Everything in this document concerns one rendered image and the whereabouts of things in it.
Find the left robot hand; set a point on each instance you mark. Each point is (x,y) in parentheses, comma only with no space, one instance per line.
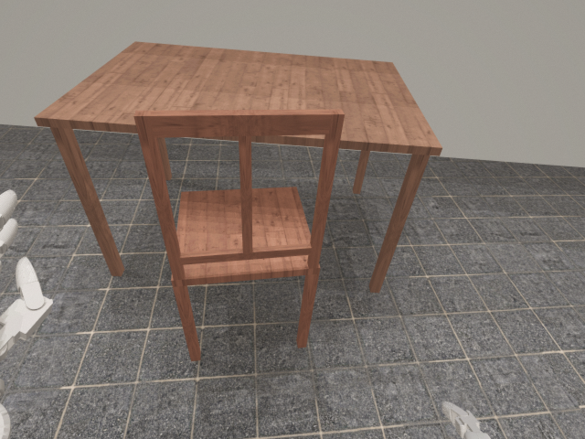
(25,315)

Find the right robot hand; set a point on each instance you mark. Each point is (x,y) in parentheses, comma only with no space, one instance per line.
(465,423)

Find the table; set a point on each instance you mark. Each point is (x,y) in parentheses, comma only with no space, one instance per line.
(380,113)

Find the chair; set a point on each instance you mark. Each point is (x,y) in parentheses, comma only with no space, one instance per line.
(240,234)

